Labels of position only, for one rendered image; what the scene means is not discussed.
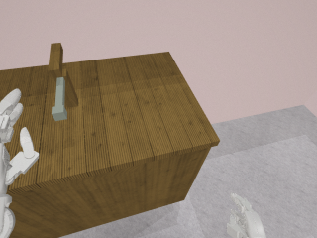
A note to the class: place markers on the robot left forearm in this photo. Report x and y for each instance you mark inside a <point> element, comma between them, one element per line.
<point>7,217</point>

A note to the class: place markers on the right robot hand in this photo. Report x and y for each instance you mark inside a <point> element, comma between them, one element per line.
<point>249,224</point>

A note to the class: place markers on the counter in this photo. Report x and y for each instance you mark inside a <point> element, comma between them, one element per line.
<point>134,140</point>

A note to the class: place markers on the left robot hand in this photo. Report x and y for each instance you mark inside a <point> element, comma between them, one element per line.
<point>10,111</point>

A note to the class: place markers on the tap lever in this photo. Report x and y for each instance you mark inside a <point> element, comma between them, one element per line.
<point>58,110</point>

